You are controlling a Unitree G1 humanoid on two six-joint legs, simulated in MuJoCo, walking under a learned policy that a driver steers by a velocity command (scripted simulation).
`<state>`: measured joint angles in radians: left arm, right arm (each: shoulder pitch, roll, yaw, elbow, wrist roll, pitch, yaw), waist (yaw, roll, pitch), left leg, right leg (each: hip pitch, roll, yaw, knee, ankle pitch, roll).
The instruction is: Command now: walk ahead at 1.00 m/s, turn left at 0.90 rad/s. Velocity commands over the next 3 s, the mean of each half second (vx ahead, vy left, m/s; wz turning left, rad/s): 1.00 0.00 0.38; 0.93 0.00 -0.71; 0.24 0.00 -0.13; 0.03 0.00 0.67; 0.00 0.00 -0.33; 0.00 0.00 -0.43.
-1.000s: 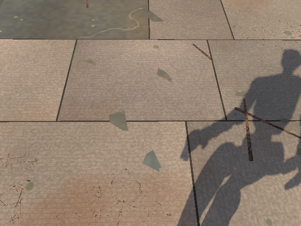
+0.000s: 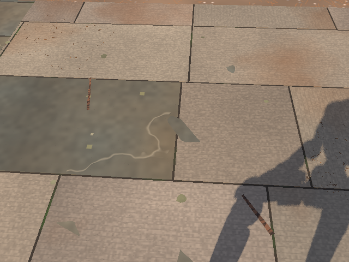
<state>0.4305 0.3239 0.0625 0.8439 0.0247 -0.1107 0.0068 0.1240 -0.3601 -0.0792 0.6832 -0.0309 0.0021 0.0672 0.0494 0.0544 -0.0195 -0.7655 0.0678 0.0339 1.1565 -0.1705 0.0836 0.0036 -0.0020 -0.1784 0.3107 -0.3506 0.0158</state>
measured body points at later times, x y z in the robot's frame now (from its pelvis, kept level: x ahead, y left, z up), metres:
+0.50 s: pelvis +0.47 +0.05 +0.00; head +0.49 +0.05 +0.44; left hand +0.61 +0.32 -0.09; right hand +0.51 -0.22 -0.14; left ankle +0.31 +0.07 -0.73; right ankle +0.73 -0.04 -0.67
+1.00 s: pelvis +0.96 +0.06 -0.01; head +1.00 +0.04 +0.44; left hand +0.96 +0.36 -0.12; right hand +1.20 -0.18 -0.06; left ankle +1.21 +0.17 -0.70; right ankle +0.77 +0.02 -0.73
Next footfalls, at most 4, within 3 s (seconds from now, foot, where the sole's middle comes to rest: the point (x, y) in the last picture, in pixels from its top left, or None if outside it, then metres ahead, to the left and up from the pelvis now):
0.18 left None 0.35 0.08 -0.77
0.64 right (189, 190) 0.81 0.02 -0.77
1.04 left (171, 114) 1.26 0.12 -0.77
1.42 right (219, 119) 1.24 -0.12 -0.77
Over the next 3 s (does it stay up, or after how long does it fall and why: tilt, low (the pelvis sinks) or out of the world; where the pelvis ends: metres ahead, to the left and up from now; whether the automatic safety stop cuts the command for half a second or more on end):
stays up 1.20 0.05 0.00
